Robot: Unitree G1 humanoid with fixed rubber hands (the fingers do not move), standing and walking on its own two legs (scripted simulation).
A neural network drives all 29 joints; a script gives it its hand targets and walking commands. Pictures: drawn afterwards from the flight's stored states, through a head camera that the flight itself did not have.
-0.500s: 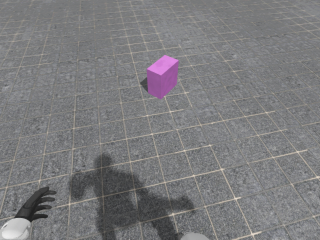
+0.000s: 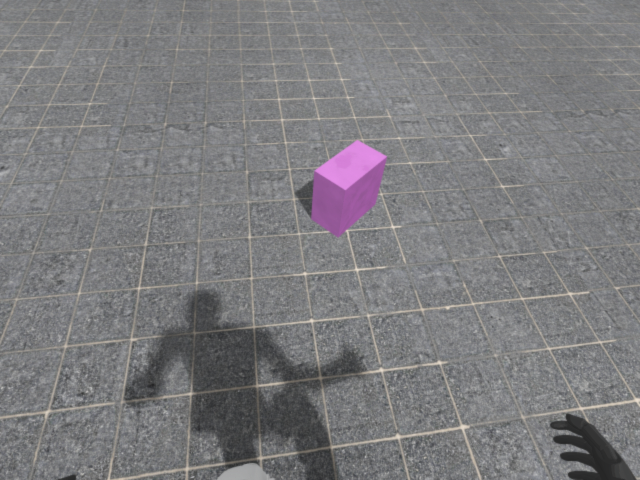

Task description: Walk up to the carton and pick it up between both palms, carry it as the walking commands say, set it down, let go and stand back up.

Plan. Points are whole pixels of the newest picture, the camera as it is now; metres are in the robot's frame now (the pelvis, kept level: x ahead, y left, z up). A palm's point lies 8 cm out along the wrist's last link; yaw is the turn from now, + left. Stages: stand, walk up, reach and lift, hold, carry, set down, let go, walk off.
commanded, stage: walk up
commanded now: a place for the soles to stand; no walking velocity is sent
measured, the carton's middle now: (347, 189) +1.24 -0.10 -0.62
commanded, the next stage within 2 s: none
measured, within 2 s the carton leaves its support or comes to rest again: neither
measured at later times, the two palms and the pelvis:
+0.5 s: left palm (159, 281) +0.38 +0.26 -0.03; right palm (610, 392) +0.26 -0.41 -0.08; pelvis +0.22 -0.07 +0.01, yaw +0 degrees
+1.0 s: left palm (188, 234) +0.51 +0.26 -0.08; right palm (567, 242) +0.51 -0.42 -0.04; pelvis +0.42 -0.07 +0.01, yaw +0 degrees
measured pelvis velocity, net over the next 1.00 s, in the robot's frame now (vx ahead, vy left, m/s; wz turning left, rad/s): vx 0.42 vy -0.07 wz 0.00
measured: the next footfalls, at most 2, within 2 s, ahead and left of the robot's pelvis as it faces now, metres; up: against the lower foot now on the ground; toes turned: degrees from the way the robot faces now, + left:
right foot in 0.34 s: +0.31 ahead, -0.17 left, +0.00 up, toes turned -6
left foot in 0.74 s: +0.47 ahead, +0.06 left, +0.00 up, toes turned +7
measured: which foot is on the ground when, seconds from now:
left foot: down 0.00-0.34, up 0.36-0.72, down 0.74-1.00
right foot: up 0.00-0.32, down 0.34-0.76, up 0.78-1.00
